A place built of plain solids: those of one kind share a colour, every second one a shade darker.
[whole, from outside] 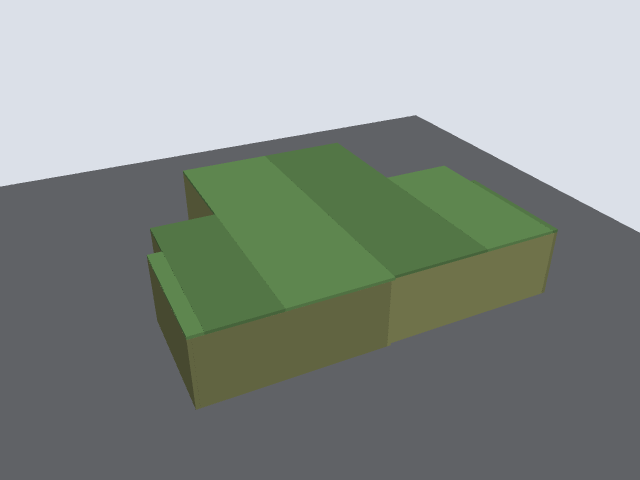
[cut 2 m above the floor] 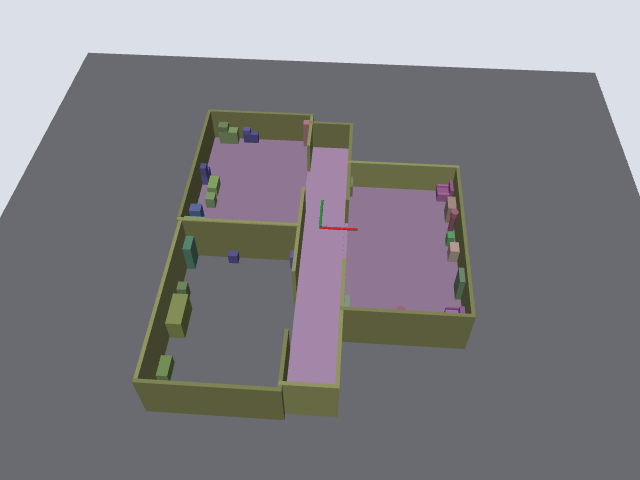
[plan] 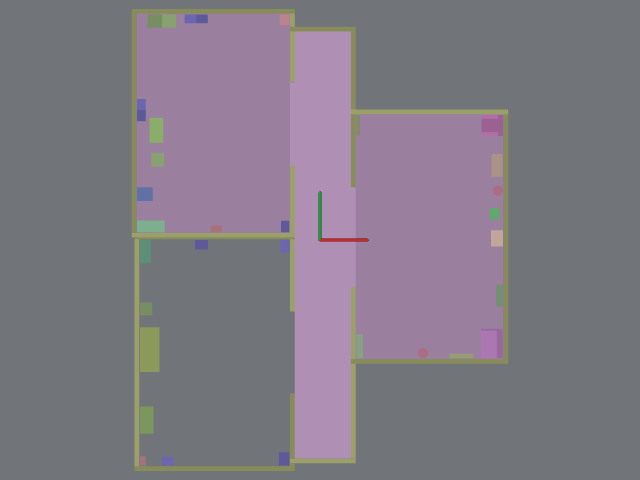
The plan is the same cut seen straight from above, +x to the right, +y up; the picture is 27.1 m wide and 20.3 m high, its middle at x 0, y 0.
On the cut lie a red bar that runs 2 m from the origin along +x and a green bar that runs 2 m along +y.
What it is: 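One storey of an old house, long lived in; a hall and three lower rooms beside it, each open to the hall along a stretch without wall, rail or kerb; a room's floor lies below the hall's by a bare drop, by one riser or not at all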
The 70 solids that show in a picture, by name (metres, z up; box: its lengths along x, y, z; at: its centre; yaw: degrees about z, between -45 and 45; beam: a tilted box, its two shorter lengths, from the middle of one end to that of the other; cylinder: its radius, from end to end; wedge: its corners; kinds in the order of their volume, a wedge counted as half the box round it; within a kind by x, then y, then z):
{
 "floor_1": {"box": [6.5, 9.27, 0.89], "at": [-4.51, 4.93, 0.39]},
 "floor_2": {"box": [0.2, 3.55, 0.89], "at": [-1.17, 4.9, 0.39]},
 "floor_3": {"box": [2.38, 18.07, 1.07], "at": [0.12, -0.21, 0.49]},
 "floor_4": {"box": [0.2, 4.22, 1.07], "at": [1.41, 0.12, 0.49]},
 "floor_5": {"box": [6.25, 10.35, 1.07], "at": [4.64, 0.14, 0.49]},
 "wall_1": {"box": [0.2, 9.27, 3.82], "at": [-7.86, 4.93, 1.86]},
 "wall_2": {"box": [0.2, 9.6, 3.82], "at": [-7.74, -4.77, 1.86]},
 "wall_3": {"box": [6.9, 0.2, 3.82], "at": [-4.51, 0.2, 1.86]},
 "wall_4": {"box": [6.9, 0.2, 3.82], "at": [-4.51, 9.67, 1.86]},
 "wall_5": {"box": [6.78, 0.2, 3.82], "at": [-4.45, -9.67, 1.86]},
 "wall_6": {"box": [6.78, 0.07, 3.82], "at": [-4.45, 0.07, 1.86]},
 "wall_7": {"box": [0.2, 2.76, 3.82], "at": [-1.17, -7.87, 1.86]},
 "wall_8": {"box": [0.2, 3.06, 3.82], "at": [-1.17, -1.5, 1.86]},
 "wall_9": {"box": [0.2, 2.83, 3.82], "at": [-1.17, 1.72, 1.86]},
 "wall_10": {"box": [0.2, 2.14, 3.82], "at": [-1.17, 7.75, 1.86]},
 "wall_11": {"box": [0.2, 0.55, 3.82], "at": [-1.17, 9.29, 1.86]},
 "wall_12": {"box": [2.78, 0.2, 3.82], "at": [0.12, -9.35, 1.86]},
 "wall_13": {"box": [2.78, 0.2, 3.82], "at": [0.12, 8.92, 1.86]},
 "wall_14": {"box": [0.2, 4.01, 3.82], "at": [1.41, -7.24, 1.86]},
 "wall_15": {"box": [0.2, 3.05, 3.82], "at": [1.41, -3.51, 1.86]},
 "wall_16": {"box": [0.2, 3.08, 3.82], "at": [1.41, 3.78, 1.86]},
 "wall_17": {"box": [0.2, 3.3, 3.82], "at": [1.41, 7.17, 1.86]},
 "wall_18": {"box": [6.65, 0.2, 3.82], "at": [4.64, -5.13, 1.86]},
 "wall_19": {"box": [6.65, 0.2, 3.82], "at": [4.64, 5.42, 1.86]},
 "wall_20": {"box": [0.2, 10.35, 3.82], "at": [7.86, 0.14, 1.86]},
 "roof_1": {"box": [6.9, 0.75, 0.16], "at": [-4.51, 9.39, 3.85]},
 "roof_2": {"box": [6.78, 0.32, 0.16], "at": [-4.45, -9.61, 3.85]},
 "roof_3": {"box": [9.48, 3.5, 0.16], "at": [-3.23, 7.27, 3.85]},
 "roof_4": {"box": [9.36, 4.21, 0.16], "at": [-3.16, -7.34, 3.85]},
 "roof_5": {"box": [15.93, 5.42, 0.16], "at": [0.0, 2.81, 3.85]},
 "roof_6": {"box": [15.81, 5.33, 0.16], "at": [0.06, -2.57, 3.85]},
 "workbench_1": {"box": [0.83, 1.9, 1.42], "at": [-7.2, -4.64, 0.66]},
 "crate_stack_1": {"box": [0.37, 0.47, 0.68], "at": [-7.55, 5.26, 1.92]},
 "crate_stack_2": {"box": [0.37, 0.94, 0.74], "at": [-7.55, 5.5, 1.21]},
 "crate_stack_3": {"box": [0.49, 0.39, 0.78], "at": [-6.44, -9.35, 0.34]},
 "crate_stack_4": {"box": [0.48, 0.37, 0.34], "at": [-5.47, 9.36, 1.7]},
 "crate_stack_5": {"box": [0.97, 0.37, 0.7], "at": [-5.23, 9.36, 1.19]},
 "crate_stack_6": {"box": [0.55, 0.41, 0.72], "at": [-5.01, -0.2, 0.31]},
 "crate_stack_7": {"box": [0.46, 0.57, 0.76], "at": [-1.52, -9.26, 0.33]},
 "crate_stack_8": {"box": [0.39, 0.55, 1.03], "at": [-1.49, -0.27, 0.46]},
 "crate_stack_9": {"box": [0.36, 0.48, 0.71], "at": [-1.47, 0.57, 1.19]},
 "carton_stack_1": {"box": [0.53, 0.54, 1.07], "at": [-7.35, -2.91, 0.49]},
 "carton_stack_2": {"box": [0.63, 0.57, 0.41], "at": [-6.98, 9.26, 2.02]},
 "carton_stack_3": {"box": [0.55, 0.6, 0.75], "at": [-6.86, 3.4, 1.21]},
 "carton_stack_4": {"box": [1.22, 0.57, 0.98], "at": [-6.68, 9.26, 1.33]},
 "clothes_rail_1": {"box": [1.17, 0.5, 1.71], "at": [-7.15, 0.58, 1.69]},
 "trunk_1": {"box": [0.58, 1.16, 0.75], "at": [-7.33, -7.62, 0.32]},
 "trunk_2": {"box": [0.58, 1.07, 0.7], "at": [-6.92, 4.64, 1.19]},
 "tv_unit_1": {"box": [0.51, 0.68, 0.93], "at": [7.48, 0.07, 1.49]},
 "tv_unit_2": {"box": [0.49, 0.97, 1.25], "at": [7.49, 3.15, 1.65]},
 "bookcase_1": {"box": [0.28, 1.02, 1.5], "at": [1.68, -4.5, 1.77]},
 "bookcase_2": {"box": [0.3, 0.93, 1.59], "at": [7.59, -2.36, 1.82]},
 "metal_shelving_1": {"box": [0.46, 0.99, 1.84], "at": [-7.38, -0.49, 0.87]},
 "tall_odds_1": {"box": [0.24, 0.4, 1.31], "at": [-7.49, -9.34, 0.6]},
 "tall_odds_2": {"box": [0.49, 0.3, 1.47], "at": [-4.38, 0.48, 1.57]},
 "tall_odds_3": {"box": [0.41, 0.45, 1.84], "at": [-1.5, 9.31, 1.76]},
 "armchair_1": {"box": [0.7, 0.16, 0.6], "at": [7.18, 4.47, 1.32]},
 "armchair_2": {"box": [0.7, 0.74, 0.47], "at": [7.18, 4.92, 1.26]},
 "armchair_3": {"box": [0.7, 0.16, 0.13], "at": [7.18, 5.21, 1.56]},
 "armchair_4": {"box": [0.21, 0.9, 0.96], "at": [7.63, 4.84, 1.51]},
 "washing_machine_1": {"box": [0.66, 0.59, 1.24], "at": [-7.41, 1.94, 1.46]},
 "sofa_1": {"box": [0.67, 1.18, 0.46], "at": [7.14, -4.34, 1.25]},
 "sofa_2": {"box": [0.67, 0.08, 0.15], "at": [7.14, -3.79, 1.56]},
 "sofa_3": {"box": [0.26, 1.1, 0.25], "at": [7.61, -4.38, 1.76]},
 "radiator_1": {"box": [0.16, 0.87, 0.88], "at": [1.62, 4.86, 1.46]},
 "radiator_2": {"box": [1.01, 0.19, 0.76], "at": [5.98, -4.91, 1.4]},
 "floor_lamp_round_1": {"cylinder": 0.22, "from": [4.36, -4.78, 2.41], "to": [4.36, -4.78, 2.71]},
 "floor_lamp_round_2": {"cylinder": 0.17, "from": [7.52, 2.08, 1.02], "to": [7.52, 2.08, 2.28]},
 "floor_lamp_round_3": {"cylinder": 0.21, "from": [7.52, 2.08, 2.28], "to": [7.52, 2.08, 2.65]},
 "side_table_1": {"box": [0.4, 0.51, 0.76], "at": [7.38, 1.1, 1.4]}
}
